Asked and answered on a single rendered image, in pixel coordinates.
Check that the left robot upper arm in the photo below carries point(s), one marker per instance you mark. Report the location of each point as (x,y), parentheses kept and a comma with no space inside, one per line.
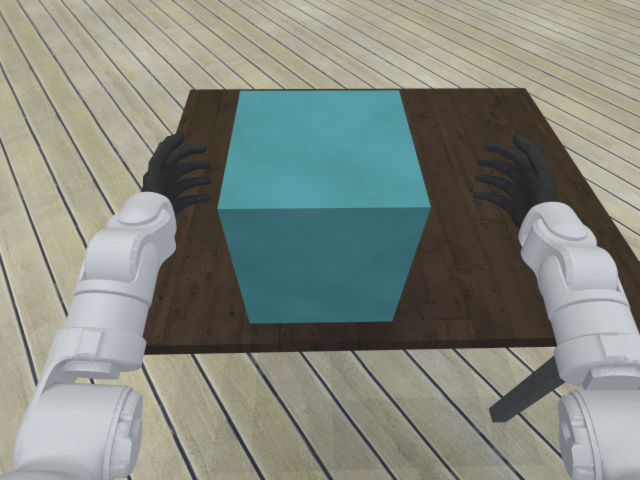
(81,431)

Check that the carton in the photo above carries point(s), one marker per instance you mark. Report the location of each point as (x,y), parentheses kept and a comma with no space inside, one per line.
(322,204)

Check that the robot right hand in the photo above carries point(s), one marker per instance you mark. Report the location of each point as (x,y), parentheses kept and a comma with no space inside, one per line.
(532,177)

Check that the robot left hand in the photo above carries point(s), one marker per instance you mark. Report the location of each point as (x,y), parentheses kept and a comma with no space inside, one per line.
(163,172)

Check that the robot right forearm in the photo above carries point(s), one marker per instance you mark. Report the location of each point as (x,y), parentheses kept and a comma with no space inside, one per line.
(598,343)

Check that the right robot upper arm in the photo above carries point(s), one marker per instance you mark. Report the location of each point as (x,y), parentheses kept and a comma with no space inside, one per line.
(599,434)

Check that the robot left forearm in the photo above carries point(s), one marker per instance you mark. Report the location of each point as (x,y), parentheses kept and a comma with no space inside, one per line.
(103,331)

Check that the table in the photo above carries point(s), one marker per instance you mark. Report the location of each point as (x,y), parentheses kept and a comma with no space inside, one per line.
(468,286)

